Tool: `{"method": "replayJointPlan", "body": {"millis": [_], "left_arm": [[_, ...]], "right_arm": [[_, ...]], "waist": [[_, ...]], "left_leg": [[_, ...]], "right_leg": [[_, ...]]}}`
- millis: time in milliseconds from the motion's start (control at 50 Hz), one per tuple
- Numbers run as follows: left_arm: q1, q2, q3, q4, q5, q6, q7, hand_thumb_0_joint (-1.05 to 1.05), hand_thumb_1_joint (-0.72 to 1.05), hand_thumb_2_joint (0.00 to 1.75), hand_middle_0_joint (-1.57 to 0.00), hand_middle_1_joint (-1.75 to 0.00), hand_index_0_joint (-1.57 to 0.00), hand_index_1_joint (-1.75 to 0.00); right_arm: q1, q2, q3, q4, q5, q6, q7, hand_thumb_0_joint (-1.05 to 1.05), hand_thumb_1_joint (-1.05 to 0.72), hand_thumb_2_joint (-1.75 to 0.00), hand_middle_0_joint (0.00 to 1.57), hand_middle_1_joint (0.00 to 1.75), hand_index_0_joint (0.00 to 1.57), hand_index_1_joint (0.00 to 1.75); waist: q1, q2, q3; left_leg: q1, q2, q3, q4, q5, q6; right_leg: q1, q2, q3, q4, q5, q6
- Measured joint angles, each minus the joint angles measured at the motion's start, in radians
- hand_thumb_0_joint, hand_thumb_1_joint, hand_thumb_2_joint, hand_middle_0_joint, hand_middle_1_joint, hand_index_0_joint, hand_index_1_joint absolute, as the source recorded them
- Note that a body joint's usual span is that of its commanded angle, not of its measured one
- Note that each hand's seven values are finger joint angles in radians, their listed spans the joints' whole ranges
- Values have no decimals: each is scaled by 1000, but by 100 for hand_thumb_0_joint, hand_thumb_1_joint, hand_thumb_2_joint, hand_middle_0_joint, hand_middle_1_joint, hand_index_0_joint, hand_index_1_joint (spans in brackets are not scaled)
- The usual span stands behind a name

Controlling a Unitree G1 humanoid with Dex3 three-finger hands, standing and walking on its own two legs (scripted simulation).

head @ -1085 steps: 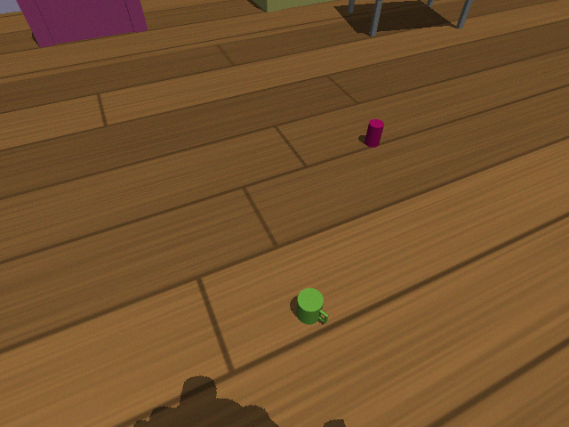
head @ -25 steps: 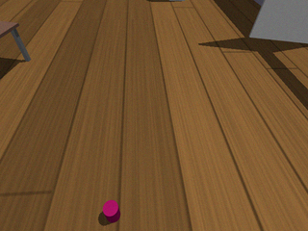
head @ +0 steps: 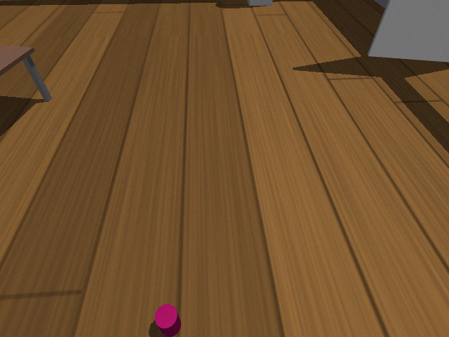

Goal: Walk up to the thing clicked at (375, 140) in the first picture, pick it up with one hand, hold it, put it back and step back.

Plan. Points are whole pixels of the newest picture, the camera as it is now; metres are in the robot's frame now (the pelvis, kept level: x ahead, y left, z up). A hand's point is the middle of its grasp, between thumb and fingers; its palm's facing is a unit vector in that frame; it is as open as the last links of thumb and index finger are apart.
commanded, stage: walk up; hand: left
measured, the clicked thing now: (168, 320) +0.35 +0.22 -0.72
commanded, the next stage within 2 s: stand in 0.70 s
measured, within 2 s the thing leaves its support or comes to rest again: neither
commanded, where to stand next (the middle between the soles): +0.01 -0.01 m, yaw +0 degrees
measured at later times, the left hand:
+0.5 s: hand out of the picture +0.09 +0.25 -0.16, palm faces -0.02 -0.94 -0.33, open 7.4 cm
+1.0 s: hand out of the picture +0.09 +0.25 -0.15, palm faces -0.01 -0.94 -0.34, open 7.4 cm
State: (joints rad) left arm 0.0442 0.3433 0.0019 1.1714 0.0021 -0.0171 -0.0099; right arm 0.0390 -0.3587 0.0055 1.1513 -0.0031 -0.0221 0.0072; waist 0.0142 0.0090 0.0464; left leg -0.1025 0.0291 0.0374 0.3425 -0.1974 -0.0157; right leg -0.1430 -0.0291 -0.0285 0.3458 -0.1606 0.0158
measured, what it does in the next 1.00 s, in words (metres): stands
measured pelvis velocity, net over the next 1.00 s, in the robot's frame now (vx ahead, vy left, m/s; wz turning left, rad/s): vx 0.01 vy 0.00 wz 0.00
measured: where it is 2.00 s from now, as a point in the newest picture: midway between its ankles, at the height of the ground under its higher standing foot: outside the picture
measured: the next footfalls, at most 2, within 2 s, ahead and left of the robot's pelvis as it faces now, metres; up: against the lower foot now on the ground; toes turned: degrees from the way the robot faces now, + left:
none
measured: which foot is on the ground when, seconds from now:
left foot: down 0.00-1.00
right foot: down 0.00-1.00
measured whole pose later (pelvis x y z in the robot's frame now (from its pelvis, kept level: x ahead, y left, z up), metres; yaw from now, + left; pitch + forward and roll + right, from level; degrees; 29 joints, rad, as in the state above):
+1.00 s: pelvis +0.01 +0.00 +0.00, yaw +0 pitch -2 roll +0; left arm 0.07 0.35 0.01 1.15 0.01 -0.01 -0.01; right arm 0.07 -0.35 0.00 1.14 -0.01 -0.01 0.00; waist 0.00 0.01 0.05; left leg -0.08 0.03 0.04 0.30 -0.18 -0.02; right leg -0.12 -0.03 -0.03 0.31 -0.15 0.01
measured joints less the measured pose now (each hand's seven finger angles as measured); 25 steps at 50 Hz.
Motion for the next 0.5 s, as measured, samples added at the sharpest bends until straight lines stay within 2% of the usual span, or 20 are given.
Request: {"method": "replayJointPlan", "body": {"millis": [280, 500], "left_arm": [[7, -6, 10, 8, 7, 10, -2, 0, 91, 90, -21, -30, -20, -30], [22, -9, 13, 5, 8, 14, -1, 1, 91, 90, -21, -30, -20, -30]], "right_arm": [[54, 0, -3, 25, -7, 4, -2, 1, -90, -90, 20, 30, 20, 30], [69, 5, -3, 20, -9, 6, -3, 1, -90, -90, 20, 30, 20, 30]], "waist": [[-16, -2, 3], [-16, -2, 5]], "left_leg": [[15, 2, 4, -29, 11, -3], [13, 5, 7, -22, 3, -3]], "right_leg": [[10, 3, 3, -23, 9, -2], [10, 6, 6, -21, 5, -2]]}}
